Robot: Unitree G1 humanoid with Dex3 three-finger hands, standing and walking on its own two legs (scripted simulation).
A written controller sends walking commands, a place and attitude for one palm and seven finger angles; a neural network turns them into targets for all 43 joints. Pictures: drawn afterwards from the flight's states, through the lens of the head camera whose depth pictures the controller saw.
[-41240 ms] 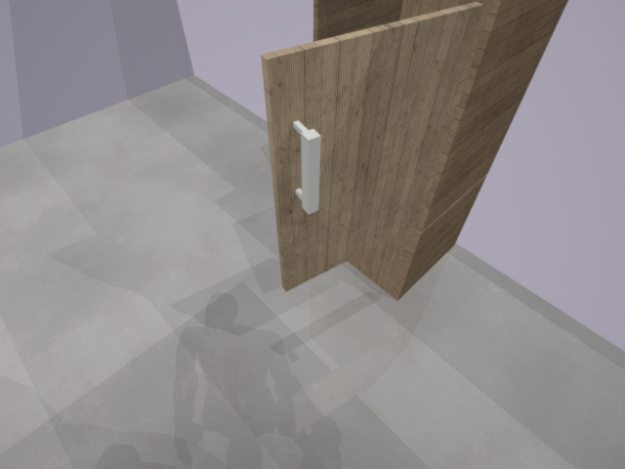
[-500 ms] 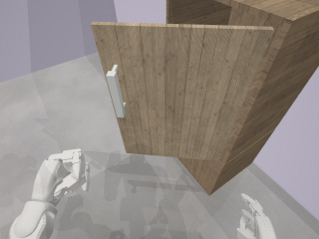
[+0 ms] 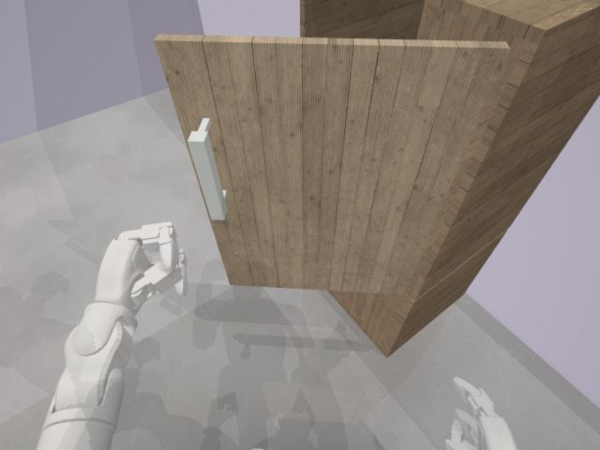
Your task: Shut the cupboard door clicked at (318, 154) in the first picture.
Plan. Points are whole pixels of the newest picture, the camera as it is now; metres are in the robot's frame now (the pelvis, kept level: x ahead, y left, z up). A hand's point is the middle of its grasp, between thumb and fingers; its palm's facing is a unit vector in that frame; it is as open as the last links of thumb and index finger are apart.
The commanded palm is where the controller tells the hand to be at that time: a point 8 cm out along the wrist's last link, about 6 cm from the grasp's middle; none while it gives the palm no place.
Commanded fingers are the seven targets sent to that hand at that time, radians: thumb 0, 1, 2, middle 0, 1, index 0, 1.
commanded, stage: bring the fist close to the handle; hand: left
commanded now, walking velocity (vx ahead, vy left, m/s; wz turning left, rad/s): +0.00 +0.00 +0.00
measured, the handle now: (212, 171) +0.50 +0.17 +0.09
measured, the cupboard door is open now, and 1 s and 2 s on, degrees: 50 50 35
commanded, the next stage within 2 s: push the door shut along its arc in 0.92 s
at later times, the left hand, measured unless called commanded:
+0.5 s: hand (212, 218) +0.40 +0.15 +0.09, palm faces -0.04 -1.00 -0.01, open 3.1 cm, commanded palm +0.38 +0.20 +0.09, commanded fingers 0.00 0.90 0.90 -1.30 -1.50 -1.30 -1.50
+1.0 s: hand (215, 210) +0.41 +0.15 +0.09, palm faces -0.03 -1.00 +0.00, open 3.1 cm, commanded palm +0.39 +0.20 +0.09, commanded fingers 0.00 0.90 0.90 -1.30 -1.50 -1.30 -1.50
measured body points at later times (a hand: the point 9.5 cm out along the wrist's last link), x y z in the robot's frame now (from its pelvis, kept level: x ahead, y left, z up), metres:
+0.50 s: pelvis +0.00 +0.00 +0.00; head +0.04 +0.00 +0.45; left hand +0.39 +0.20 +0.10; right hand +0.12 -0.25 -0.11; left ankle +0.02 +0.11 -0.71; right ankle +0.02 -0.12 -0.71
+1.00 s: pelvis -0.01 +0.00 -0.01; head +0.04 -0.01 +0.44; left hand +0.41 +0.20 +0.09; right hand +0.08 -0.27 -0.12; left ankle +0.02 +0.11 -0.71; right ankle +0.02 -0.12 -0.71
